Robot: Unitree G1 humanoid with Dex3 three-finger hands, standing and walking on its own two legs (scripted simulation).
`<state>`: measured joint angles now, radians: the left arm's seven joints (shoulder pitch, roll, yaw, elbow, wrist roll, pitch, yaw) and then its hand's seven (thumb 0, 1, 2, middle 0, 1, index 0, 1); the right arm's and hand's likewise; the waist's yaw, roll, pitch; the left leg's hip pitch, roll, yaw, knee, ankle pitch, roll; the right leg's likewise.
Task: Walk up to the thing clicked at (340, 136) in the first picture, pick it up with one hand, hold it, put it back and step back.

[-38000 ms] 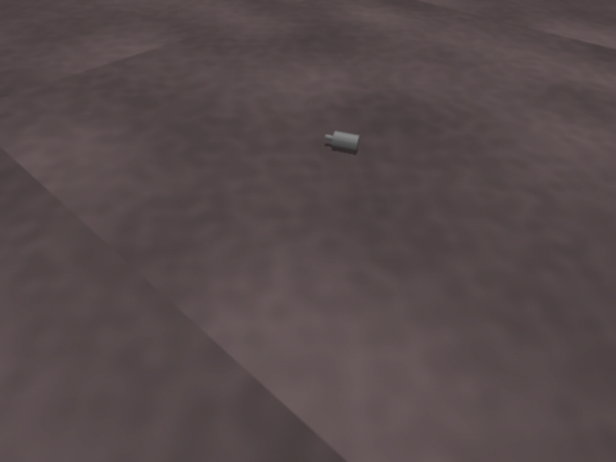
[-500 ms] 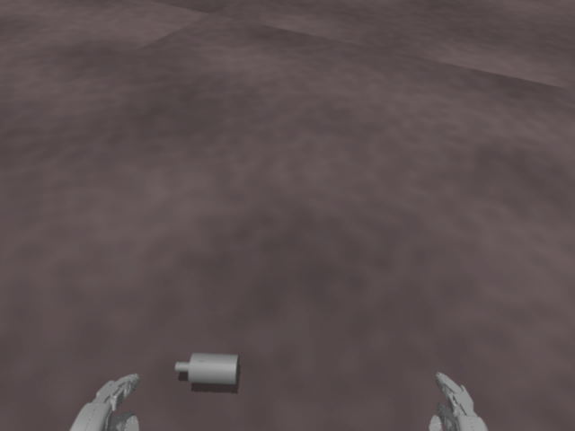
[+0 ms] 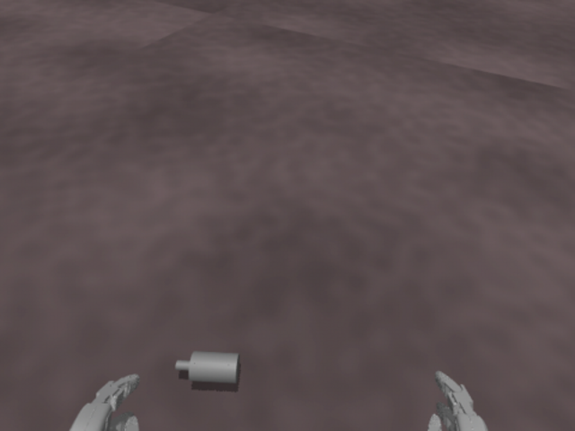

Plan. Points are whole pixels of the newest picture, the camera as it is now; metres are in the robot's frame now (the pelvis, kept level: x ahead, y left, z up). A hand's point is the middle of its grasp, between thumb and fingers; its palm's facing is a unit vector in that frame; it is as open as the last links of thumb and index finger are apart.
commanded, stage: home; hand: left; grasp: from above
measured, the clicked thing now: (207, 366) +0.49 +0.22 -0.67
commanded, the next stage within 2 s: stand in 0.62 s
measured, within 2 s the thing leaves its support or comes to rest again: neither
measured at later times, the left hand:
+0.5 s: hand out of the picture +0.16 +0.18 -0.05, palm faces +0.03 -0.98 -0.21, open 7.4 cm
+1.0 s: hand out of the picture +0.12 +0.24 -0.10, palm faces +0.01 -0.94 -0.35, open 7.4 cm
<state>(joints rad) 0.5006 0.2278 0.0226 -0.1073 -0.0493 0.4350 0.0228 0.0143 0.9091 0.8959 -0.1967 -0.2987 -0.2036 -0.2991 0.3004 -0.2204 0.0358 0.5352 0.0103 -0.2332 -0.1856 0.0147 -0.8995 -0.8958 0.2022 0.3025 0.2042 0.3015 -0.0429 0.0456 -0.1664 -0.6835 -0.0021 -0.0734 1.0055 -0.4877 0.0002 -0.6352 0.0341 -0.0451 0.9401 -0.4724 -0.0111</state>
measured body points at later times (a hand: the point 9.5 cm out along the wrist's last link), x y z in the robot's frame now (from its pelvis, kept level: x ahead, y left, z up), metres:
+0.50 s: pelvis +0.00 +0.00 +0.00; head +0.02 +0.01 +0.45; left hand +0.16 +0.23 -0.03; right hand +0.16 -0.24 -0.06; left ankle +0.01 +0.12 -0.68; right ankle +0.00 -0.12 -0.68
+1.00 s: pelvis +0.00 +0.01 +0.03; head +0.01 +0.01 +0.48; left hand +0.12 +0.29 -0.07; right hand +0.11 -0.27 -0.08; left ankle +0.01 +0.12 -0.68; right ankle +0.00 -0.12 -0.68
